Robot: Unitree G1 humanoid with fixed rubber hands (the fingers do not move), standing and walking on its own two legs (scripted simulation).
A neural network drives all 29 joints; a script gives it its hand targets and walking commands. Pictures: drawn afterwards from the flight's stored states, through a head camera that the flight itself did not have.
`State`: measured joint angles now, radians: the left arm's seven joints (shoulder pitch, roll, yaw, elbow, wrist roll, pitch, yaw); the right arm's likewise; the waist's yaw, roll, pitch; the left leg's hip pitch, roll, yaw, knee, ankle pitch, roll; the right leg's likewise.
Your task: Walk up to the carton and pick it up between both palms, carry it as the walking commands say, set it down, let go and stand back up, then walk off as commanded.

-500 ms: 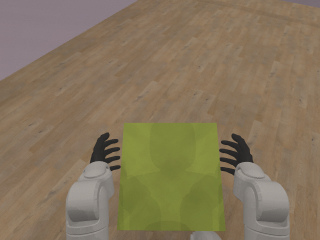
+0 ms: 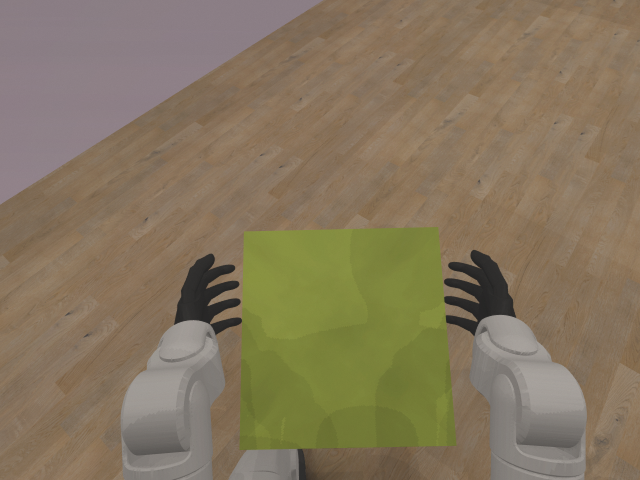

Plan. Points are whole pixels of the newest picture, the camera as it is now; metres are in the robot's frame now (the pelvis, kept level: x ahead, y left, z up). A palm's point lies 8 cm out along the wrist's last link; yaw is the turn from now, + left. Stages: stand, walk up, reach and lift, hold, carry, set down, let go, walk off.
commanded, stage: carry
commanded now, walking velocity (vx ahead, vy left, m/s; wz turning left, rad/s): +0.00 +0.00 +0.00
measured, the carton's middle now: (341, 330) +0.30 +0.01 -0.02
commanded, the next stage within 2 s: none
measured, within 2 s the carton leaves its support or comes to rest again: neither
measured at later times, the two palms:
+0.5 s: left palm (235, 140) +0.54 +0.16 +0.09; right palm (449, 141) +0.54 -0.15 +0.09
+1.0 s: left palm (264, 130) +0.60 +0.13 +0.06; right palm (460, 136) +0.59 -0.18 +0.06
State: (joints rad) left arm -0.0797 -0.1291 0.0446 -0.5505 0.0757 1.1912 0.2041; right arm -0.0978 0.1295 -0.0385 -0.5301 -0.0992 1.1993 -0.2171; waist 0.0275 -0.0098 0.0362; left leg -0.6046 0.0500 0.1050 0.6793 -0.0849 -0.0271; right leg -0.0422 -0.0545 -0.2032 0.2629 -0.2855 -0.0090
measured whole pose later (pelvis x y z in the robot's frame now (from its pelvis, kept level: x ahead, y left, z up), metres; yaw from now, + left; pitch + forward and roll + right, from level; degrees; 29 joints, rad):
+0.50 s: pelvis +0.28 +0.01 -0.01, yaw -2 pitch +3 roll +0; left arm -0.12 -0.13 0.05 -0.46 0.11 1.24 0.21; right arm -0.14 0.13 -0.06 -0.44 -0.12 1.25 -0.20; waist 0.02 0.00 -0.07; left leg -0.20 -0.01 0.14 0.47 -0.32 0.05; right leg -0.32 -0.05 -0.15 0.49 -0.22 -0.02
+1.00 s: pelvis +0.32 -0.01 -0.01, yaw -2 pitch +4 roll +0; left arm -0.14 -0.13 0.10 -0.17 0.16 1.00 0.15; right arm -0.14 0.13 -0.10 -0.17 -0.14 1.02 -0.16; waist -0.01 0.01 -0.10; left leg -0.17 0.03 0.14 0.49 -0.33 -0.01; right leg -0.29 -0.02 -0.16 0.51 -0.26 -0.04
